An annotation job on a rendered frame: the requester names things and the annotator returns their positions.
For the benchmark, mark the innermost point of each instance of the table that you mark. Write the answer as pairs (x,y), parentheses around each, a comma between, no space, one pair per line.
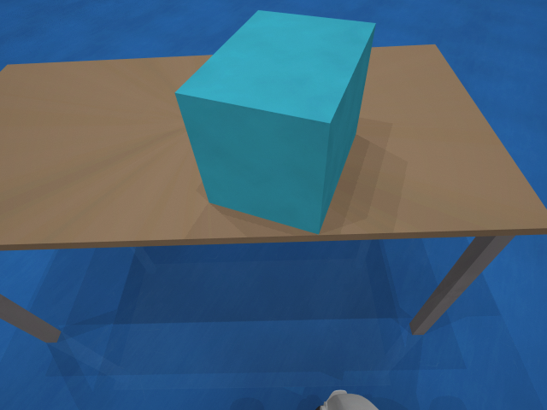
(95,154)

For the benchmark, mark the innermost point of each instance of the carton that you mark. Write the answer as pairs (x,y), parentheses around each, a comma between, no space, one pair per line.
(272,114)

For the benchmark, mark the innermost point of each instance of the right robot shin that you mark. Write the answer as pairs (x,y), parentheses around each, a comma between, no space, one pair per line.
(336,392)

